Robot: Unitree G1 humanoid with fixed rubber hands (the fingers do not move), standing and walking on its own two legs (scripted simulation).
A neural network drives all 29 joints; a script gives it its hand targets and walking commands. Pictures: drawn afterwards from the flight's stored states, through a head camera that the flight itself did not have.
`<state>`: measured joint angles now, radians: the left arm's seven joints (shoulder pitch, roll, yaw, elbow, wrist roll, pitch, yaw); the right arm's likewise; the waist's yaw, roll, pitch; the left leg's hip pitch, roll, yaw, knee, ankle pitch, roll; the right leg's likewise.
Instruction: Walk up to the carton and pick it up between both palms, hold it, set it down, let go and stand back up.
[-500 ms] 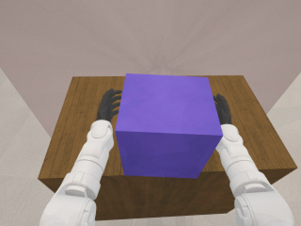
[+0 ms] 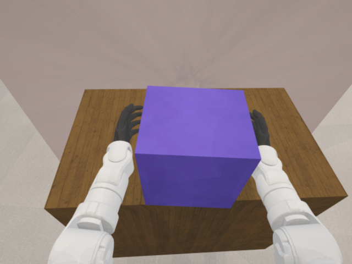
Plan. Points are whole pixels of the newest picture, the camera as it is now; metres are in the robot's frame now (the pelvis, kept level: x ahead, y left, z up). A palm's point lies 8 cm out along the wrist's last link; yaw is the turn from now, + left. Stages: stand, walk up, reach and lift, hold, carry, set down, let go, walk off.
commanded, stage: reach and lift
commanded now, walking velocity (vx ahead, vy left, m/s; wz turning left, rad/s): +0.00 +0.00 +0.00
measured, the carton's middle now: (191, 150) +0.39 -0.03 +0.03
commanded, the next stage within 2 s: none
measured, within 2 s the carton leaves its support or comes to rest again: leaves its support in 0.38 s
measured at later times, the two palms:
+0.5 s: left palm (115, 142) +0.36 +0.14 +0.09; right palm (256, 138) +0.38 -0.18 +0.09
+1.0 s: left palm (108, 132) +0.36 +0.15 +0.13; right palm (260, 134) +0.36 -0.17 +0.13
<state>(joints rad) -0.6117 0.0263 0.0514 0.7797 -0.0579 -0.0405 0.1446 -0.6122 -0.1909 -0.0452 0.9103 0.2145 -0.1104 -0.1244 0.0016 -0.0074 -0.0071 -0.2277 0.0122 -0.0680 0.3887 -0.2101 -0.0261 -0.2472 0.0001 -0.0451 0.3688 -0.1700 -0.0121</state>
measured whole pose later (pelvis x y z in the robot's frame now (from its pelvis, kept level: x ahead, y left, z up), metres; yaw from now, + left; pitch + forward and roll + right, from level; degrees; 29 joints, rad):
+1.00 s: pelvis -0.03 +0.01 +0.00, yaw +0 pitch +1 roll -1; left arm -0.67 0.02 0.14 0.78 0.01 0.10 0.14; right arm -0.70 -0.15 -0.09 0.91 0.10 0.06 -0.14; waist 0.00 -0.01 -0.10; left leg -0.23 0.01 -0.07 0.39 -0.18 -0.03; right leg -0.22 0.00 -0.05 0.31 -0.11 0.00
